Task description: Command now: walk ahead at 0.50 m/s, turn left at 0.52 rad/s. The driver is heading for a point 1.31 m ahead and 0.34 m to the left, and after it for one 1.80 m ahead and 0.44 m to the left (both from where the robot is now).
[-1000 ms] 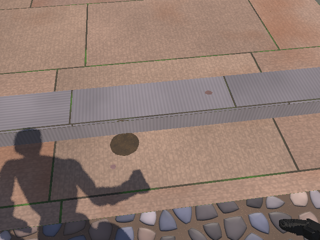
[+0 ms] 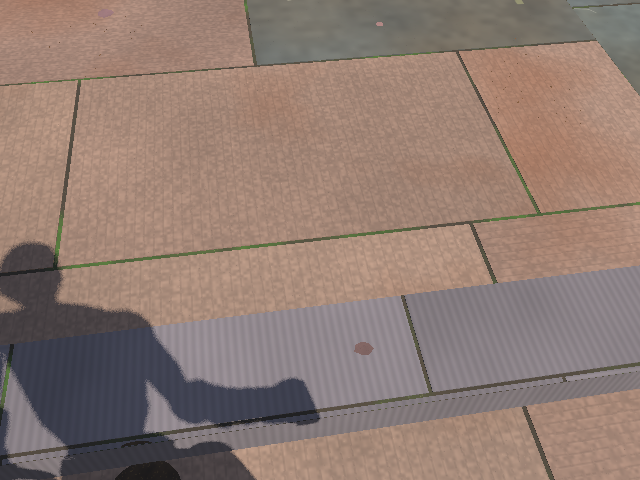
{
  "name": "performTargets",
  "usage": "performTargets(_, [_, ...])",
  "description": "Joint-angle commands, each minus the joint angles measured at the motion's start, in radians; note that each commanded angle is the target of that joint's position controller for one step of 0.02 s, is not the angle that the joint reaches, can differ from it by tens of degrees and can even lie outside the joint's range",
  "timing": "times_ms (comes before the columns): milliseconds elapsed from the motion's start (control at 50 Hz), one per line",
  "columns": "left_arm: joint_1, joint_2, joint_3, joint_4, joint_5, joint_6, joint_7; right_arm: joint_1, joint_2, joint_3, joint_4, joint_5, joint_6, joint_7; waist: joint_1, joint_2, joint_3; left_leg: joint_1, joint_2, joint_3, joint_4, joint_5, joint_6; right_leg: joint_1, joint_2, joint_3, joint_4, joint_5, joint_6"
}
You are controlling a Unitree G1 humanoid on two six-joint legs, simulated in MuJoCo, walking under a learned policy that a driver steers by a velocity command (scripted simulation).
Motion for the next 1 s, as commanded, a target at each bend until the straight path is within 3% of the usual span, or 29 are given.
performTargets(20, [0.017, 0.083, 0.010, -0.131, -0.020, -0.008, -0.008, 0.377, -0.306, -0.101, 0.031, -0.006, -0.015, -0.040, -0.150, 0.238, -0.288, 0.699, 0.256, -0.531, -0.153, -0.187, 0.225, -0.546, -0.041, 0.020, 0.799, 0.388, -0.019])
performTargets(40, [-0.057, 0.114, 0.015, -0.150, -0.003, -0.015, -0.012, 0.348, -0.328, -0.104, 0.016, 0.032, -0.009, -0.038, -0.143, 0.195, -0.338, 0.766, 0.349, -0.882, -0.314, -0.097, 0.276, -0.738, 0.085, 0.243, 0.944, -0.067, -0.005])
performTargets(60, [-0.139, 0.130, 0.017, -0.162, -0.003, -0.021, -0.018, 0.315, -0.301, -0.100, 0.025, 0.043, -0.002, -0.045, -0.144, 0.086, -0.214, 0.699, 0.317, -0.698, -0.308, -0.038, 0.245, -0.814, 0.014, 0.324, 0.939, 0.020, -0.021])
performTargets(100, [-0.136, 0.107, 0.007, -0.145, -0.004, -0.031, -0.017, 0.224, -0.195, -0.072, 0.023, 0.044, -0.005, -0.057, -0.069, -0.004, -0.054, 0.468, 0.225, -0.483, -0.318, 0.172, 0.164, -0.732, -0.059, 0.319, 0.761, 0.148, -0.028])
performTargets(120, [-0.119, 0.106, 0.005, -0.140, 0.014, -0.017, -0.015, 0.185, -0.163, -0.061, 0.022, 0.051, -0.010, -0.061, -0.035, 0.009, -0.039, 0.398, 0.178, -0.414, -0.331, 0.263, 0.140, -0.667, -0.069, 0.320, 0.710, 0.166, -0.015])
performTargets(160, [-0.088, 0.096, 0.001, -0.127, 0.024, 0.013, -0.021, 0.182, -0.160, -0.056, 0.016, 0.050, -0.028, -0.057, -0.014, 0.031, -0.078, 0.357, 0.145, -0.360, -0.332, 0.391, 0.142, -0.601, -0.060, 0.307, 0.676, 0.172, 0.008])
performTargets(220, [-0.154, 0.080, -0.005, -0.146, 0.019, 0.027, -0.027, 0.224, -0.193, -0.065, 0.027, 0.047, -0.039, -0.056, -0.028, 0.044, -0.051, 0.327, 0.116, -0.344, -0.368, 0.323, 0.140, -0.639, -0.054, 0.286, 0.559, 0.236, 0.034])
performTargets(280, [-0.295, 0.074, -0.012, -0.187, 0.014, 0.024, -0.032, 0.266, -0.190, -0.065, 0.036, 0.043, -0.034, -0.060, -0.073, 0.061, -0.006, 0.336, 0.096, -0.358, -0.382, 0.239, 0.117, -0.683, -0.041, 0.283, 0.390, 0.339, 0.049])
performTargets(380, [-0.375, 0.080, -0.023, -0.214, -0.004, 0.006, -0.026, 0.301, -0.194, -0.070, 0.035, 0.029, -0.030, -0.070, -0.103, 0.082, -0.034, 0.386, 0.113, -0.395, -0.285, 0.360, 0.085, -0.598, 0.014, 0.287, 0.231, 0.387, 0.032])
performTargets(420, [-0.326, 0.110, -0.015, -0.213, -0.003, 0.000, -0.017, 0.256, -0.205, -0.073, 0.013, 0.023, -0.031, -0.079, -0.063, 0.088, -0.041, 0.408, 0.147, -0.465, -0.228, 0.378, 0.066, -0.537, 0.019, 0.317, 0.181, 0.322, 0.000])
performTargets(460, [-0.116, 0.125, 0.000, -0.156, 0.006, -0.013, -0.002, 0.185, -0.215, -0.073, -0.004, 0.035, -0.035, -0.075, 0.057, 0.057, -0.113, 0.327, 0.080, -0.435, -0.006, 0.598, 0.029, -0.239, 0.089, 0.262, 0.066, 0.302, -0.037])
performTargets(480, [0.037, 0.184, 0.021, -0.126, 0.017, -0.026, 0.013, 0.166, -0.176, -0.064, -0.021, 0.051, -0.046, -0.066, 0.131, -0.030, -0.205, 0.211, -0.013, -0.368, 0.257, 0.512, -0.011, -0.009, -0.021, 0.369, -0.019, 0.282, -0.066])
performTargets(500, [0.096, 0.274, 0.034, -0.129, 0.034, -0.025, 0.026, 0.191, -0.040, -0.029, -0.064, 0.059, -0.055, -0.064, 0.101, -0.236, -0.258, -0.023, -0.134, -0.245, 0.545, -0.178, -0.048, 0.152, -0.325, 0.736, -0.140, 0.254, -0.112])
performTargets(520, [0.023, 0.304, 0.049, -0.130, 0.016, -0.005, 0.019, 0.305, -0.077, -0.031, -0.071, 0.043, -0.039, -0.067, -0.013, -0.298, -0.290, -0.156, -0.135, -0.230, 0.695, -0.360, -0.052, 0.111, -0.411, 1.081, -0.224, 0.118, -0.196])
performTargets(540, [-0.077, 0.191, 0.030, -0.161, 0.012, 0.004, 0.010, 0.313, -0.119, -0.037, -0.029, 0.016, -0.018, -0.075, -0.037, -0.103, -0.155, -0.210, -0.050, -0.224, 0.802, -0.302, -0.055, 0.003, -0.386, 0.970, -0.206, -0.095, -0.207])
performTargets(560, [-0.123, 0.108, 0.009, -0.166, 0.006, 0.006, 0.006, 0.252, -0.120, -0.038, -0.034, 0.005, -0.012, -0.064, -0.027, -0.028, -0.055, -0.228, -0.019, -0.193, 0.826, -0.244, -0.061, -0.110, -0.318, 0.806, -0.213, -0.119, -0.196])
performTargets(580, [-0.143, 0.082, -0.001, -0.163, 0.006, 0.004, 0.006, 0.225, -0.105, -0.037, -0.048, 0.006, -0.007, -0.053, -0.040, -0.051, -0.006, -0.232, 0.008, -0.175, 0.818, -0.209, -0.068, -0.179, -0.260, 0.674, -0.237, -0.049, -0.166])
performTargets(620, [-0.082, 0.073, -0.003, -0.115, 0.005, -0.013, 0.010, 0.179, -0.073, -0.029, -0.080, 0.000, 0.012, -0.033, -0.032, -0.112, 0.020, -0.277, 0.021, -0.152, 0.918, -0.161, -0.084, -0.213, -0.209, 0.518, -0.245, 0.130, -0.155])
performTargets(660, [-0.014, 0.070, 0.000, -0.075, 0.002, -0.032, -0.002, 0.113, -0.036, -0.018, -0.127, 0.007, 0.020, -0.032, -0.024, -0.098, 0.007, -0.383, 0.013, -0.162, 1.023, -0.168, -0.083, -0.193, -0.220, 0.464, -0.241, 0.248, -0.176])
performTargets(720, [0.068, 0.062, -0.004, -0.015, 0.006, -0.049, -0.016, 0.001, 0.029, 0.008, -0.199, 0.014, 0.025, -0.064, -0.020, -0.098, 0.015, -0.635, -0.026, -0.178, 1.264, -0.262, -0.062, -0.157, -0.251, 0.424, -0.258, 0.266, -0.214])
performTargets(760, [0.087, 0.054, -0.011, 0.016, 0.009, -0.056, -0.018, -0.097, 0.037, 0.020, -0.266, 0.006, 0.023, -0.082, -0.032, -0.072, 0.055, -0.749, -0.030, -0.184, 1.255, -0.284, -0.042, -0.173, -0.240, 0.383, -0.291, 0.223, -0.196])
performTargets(840, [0.172, 0.041, -0.027, 0.105, -0.007, -0.059, 0.006, -0.256, 0.080, 0.061, -0.393, -0.001, 0.009, -0.080, -0.030, -0.063, 0.050, -0.852, 0.009, -0.109, 1.100, -0.338, -0.027, -0.098, -0.193, 0.300, -0.347, 0.351, -0.176])
performTargets(860, [0.154, 0.048, -0.030, 0.101, -0.018, -0.050, 0.013, -0.237, 0.063, 0.068, -0.400, 0.000, 0.006, -0.062, -0.043, -0.052, 0.026, -0.720, 0.039, -0.018, 0.912, -0.306, -0.037, -0.128, -0.163, 0.250, -0.402, 0.472, -0.198])
performTargets(880, [0.138, 0.038, -0.030, 0.106, -0.030, -0.040, 0.021, -0.227, 0.086, 0.081, -0.399, 0.007, 0.008, -0.042, -0.046, -0.033, -0.016, -0.484, 0.075, 0.022, 0.698, -0.184, -0.027, -0.187, -0.155, 0.217, -0.465, 0.579, -0.203])
performTargets(900, [0.130, 0.030, -0.034, 0.093, -0.034, -0.031, 0.017, -0.205, 0.096, 0.083, -0.377, 0.022, 0.011, -0.031, -0.028, -0.016, -0.048, -0.275, 0.035, 0.094, 0.559, -0.145, -0.022, -0.232, -0.134, 0.189, -0.491, 0.729, -0.216])
performTargets(940, [0.149, 0.154, -0.007, 0.086, -0.028, -0.030, 0.011, -0.066, 0.065, 0.061, -0.315, 0.022, 0.015, -0.035, -0.085, -0.120, -0.170, -0.088, -0.069, 0.146, 0.522, -0.265, 0.007, -0.064, -0.200, 0.156, -0.261, 1.551, -0.206])
performTargets(960, [0.151, 0.192, 0.009, 0.083, -0.021, -0.023, 0.009, 0.080, 0.047, 0.049, -0.269, 0.031, 0.011, -0.041, -0.145, -0.175, -0.271, 0.009, -0.107, 0.123, 0.461, -0.269, 0.033, 0.032, -0.225, 0.167, -0.068, 1.759, -0.187])
performTargets(980, [0.095, 0.228, 0.027, 0.071, -0.035, -0.023, -0.007, 0.244, 0.002, 0.029, -0.232, 0.035, -0.003, -0.049, -0.245, -0.204, -0.354, 0.185, -0.092, 0.033, 0.290, -0.164, 0.068, 0.027, -0.222, 0.158, 0.170, 1.718, -0.140])
performTargets(1000, [0.123, 0.163, 0.022, 0.036, -0.059, -0.035, -0.023, 0.324, -0.081, -0.006, -0.196, 0.015, -0.014, -0.059, -0.254, -0.120, -0.455, 0.434, 0.053, -0.267, 0.162, -0.308, 0.110, -0.199, -0.155, 0.186, 0.498, 1.318, -0.108])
